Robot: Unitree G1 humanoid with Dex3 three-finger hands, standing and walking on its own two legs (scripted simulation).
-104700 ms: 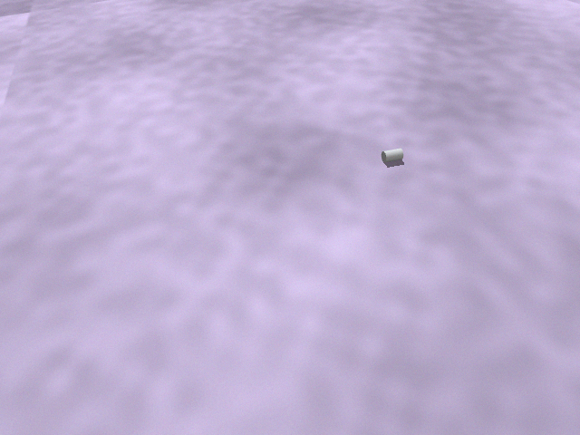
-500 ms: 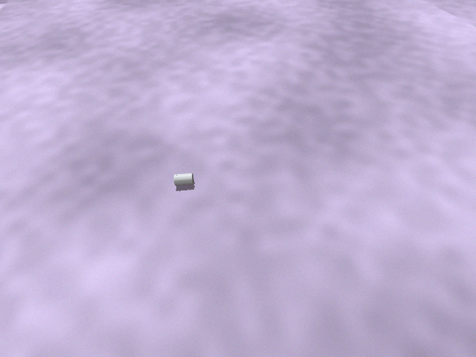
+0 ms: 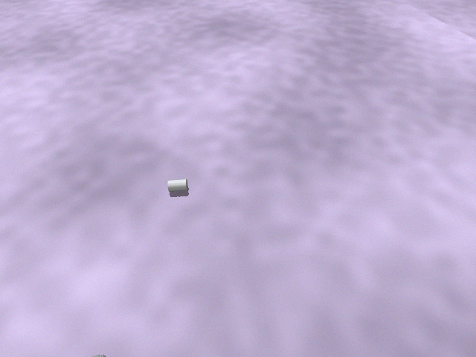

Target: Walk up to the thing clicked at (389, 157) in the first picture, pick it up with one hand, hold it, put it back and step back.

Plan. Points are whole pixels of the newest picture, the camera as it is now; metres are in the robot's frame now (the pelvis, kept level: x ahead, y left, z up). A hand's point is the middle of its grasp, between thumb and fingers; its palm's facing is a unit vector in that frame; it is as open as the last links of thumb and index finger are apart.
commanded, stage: step back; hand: left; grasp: from above
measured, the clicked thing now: (177, 185) +1.09 +0.38 -0.74
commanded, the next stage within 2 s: stand in 0.14 s
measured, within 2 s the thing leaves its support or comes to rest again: neither
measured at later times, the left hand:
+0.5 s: hand out of the picture +0.08 +0.25 -0.14, palm faces -0.02 -0.94 -0.34, open 7.4 cm
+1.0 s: hand out of the picture +0.03 +0.24 -0.14, palm faces -0.03 -0.94 -0.35, open 7.4 cm
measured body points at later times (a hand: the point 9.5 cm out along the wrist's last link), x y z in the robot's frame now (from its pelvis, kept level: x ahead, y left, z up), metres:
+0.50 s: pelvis -0.01 +0.00 +0.01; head +0.00 -0.01 +0.46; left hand +0.08 +0.29 -0.12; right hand +0.10 -0.30 -0.12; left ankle -0.01 +0.12 -0.73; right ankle -0.02 -0.13 -0.73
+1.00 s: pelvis -0.04 -0.02 +0.01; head -0.03 -0.02 +0.46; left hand +0.03 +0.28 -0.12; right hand +0.01 -0.32 -0.13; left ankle -0.01 +0.12 -0.73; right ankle -0.02 -0.13 -0.73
